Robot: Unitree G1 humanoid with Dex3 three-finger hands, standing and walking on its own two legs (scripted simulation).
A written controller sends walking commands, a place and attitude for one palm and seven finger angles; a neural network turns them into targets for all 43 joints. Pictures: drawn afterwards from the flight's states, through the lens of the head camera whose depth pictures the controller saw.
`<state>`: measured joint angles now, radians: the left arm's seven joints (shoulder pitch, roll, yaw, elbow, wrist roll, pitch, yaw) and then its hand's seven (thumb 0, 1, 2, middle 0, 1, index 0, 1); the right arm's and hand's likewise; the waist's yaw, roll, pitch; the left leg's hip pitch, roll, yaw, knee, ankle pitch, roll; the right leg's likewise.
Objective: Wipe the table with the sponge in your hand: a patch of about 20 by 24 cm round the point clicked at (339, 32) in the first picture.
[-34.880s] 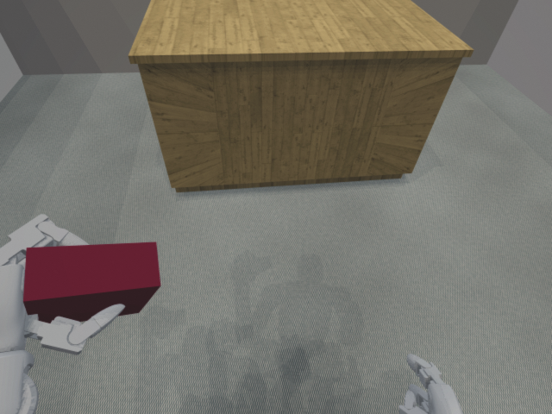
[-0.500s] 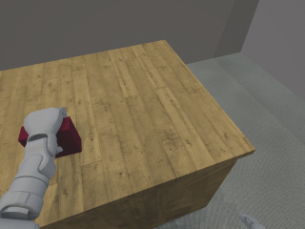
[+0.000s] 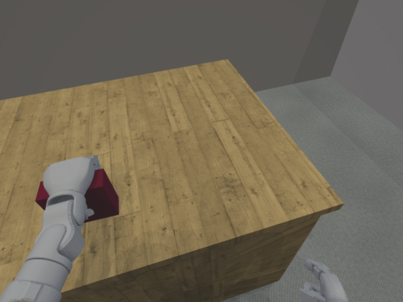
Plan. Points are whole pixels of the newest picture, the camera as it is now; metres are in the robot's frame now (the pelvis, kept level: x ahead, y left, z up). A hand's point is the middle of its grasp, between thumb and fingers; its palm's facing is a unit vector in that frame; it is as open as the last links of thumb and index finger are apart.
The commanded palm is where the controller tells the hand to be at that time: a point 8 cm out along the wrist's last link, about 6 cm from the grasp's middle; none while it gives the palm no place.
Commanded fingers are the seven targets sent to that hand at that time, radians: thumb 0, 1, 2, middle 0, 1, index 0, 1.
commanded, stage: wipe back along the first lane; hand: left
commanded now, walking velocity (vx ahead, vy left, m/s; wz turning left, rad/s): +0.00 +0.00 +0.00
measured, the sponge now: (85, 203) +0.30 +0.30 +0.01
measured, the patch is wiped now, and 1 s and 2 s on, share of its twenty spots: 1.00 1.00 1.00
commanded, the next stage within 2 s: lift the sponge slowly off the table in 0.58 s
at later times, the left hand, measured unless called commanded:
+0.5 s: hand (82, 212) +0.26 +0.27 +0.05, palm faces -0.01 -0.06 -1.00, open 9.3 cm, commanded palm +0.22 +0.26 +0.09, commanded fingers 0.00 0.10 1.30 -1.20 -1.60 -1.20 -1.60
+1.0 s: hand (80, 222) +0.23 +0.26 +0.06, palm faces -0.01 -0.10 -1.00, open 9.3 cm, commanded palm +0.21 +0.26 +0.11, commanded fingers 0.00 0.10 1.30 -1.20 -1.60 -1.20 -1.60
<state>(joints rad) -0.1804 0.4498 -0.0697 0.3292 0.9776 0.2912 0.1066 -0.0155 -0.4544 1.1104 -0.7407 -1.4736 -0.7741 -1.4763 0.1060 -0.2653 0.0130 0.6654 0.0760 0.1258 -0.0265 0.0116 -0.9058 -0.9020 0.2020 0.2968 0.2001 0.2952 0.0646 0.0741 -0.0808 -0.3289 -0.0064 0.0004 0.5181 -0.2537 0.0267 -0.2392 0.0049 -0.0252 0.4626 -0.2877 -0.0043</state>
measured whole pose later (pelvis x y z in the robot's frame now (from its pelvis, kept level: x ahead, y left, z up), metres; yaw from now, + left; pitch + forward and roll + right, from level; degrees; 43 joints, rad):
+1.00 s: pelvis +0.00 -0.01 +0.00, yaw -1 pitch +0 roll +0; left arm 0.13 0.43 -0.10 -0.04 0.95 0.36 0.08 0.01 -0.46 1.10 -0.76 -1.45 -0.80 -1.45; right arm 0.05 -0.26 0.02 0.67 0.06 0.07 -0.04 0.01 -0.91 -0.90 0.20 0.30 0.20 0.30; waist 0.10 0.09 -0.04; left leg -0.23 0.00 0.01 0.48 -0.24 0.02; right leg -0.16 0.01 -0.01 0.45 -0.28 -0.01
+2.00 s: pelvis -0.02 -0.02 +0.01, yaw -1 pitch -4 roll +0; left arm 0.02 0.49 -0.08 -0.11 0.89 0.36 -0.03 -0.01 -0.48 1.10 -0.79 -1.41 -0.83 -1.41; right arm 0.00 -0.27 0.04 0.70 0.05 0.04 -0.06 0.01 -0.90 -0.90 0.20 0.30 0.20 0.30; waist 0.12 0.12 0.00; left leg -0.14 0.01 0.00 0.39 -0.17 0.00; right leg -0.07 0.02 -0.02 0.37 -0.22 -0.03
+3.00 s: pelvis -0.03 -0.01 +0.01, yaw +0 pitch -4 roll +0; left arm -0.11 0.54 -0.11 -0.15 0.88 0.44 -0.13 -0.01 -0.48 1.10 -0.80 -1.41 -0.83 -1.41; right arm -0.01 -0.27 0.06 0.68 0.06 0.05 -0.06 0.01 -0.90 -0.90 0.20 0.30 0.21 0.31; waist 0.13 0.12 0.00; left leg -0.17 0.00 0.00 0.39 -0.16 0.01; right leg -0.11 0.01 -0.02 0.39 -0.22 -0.02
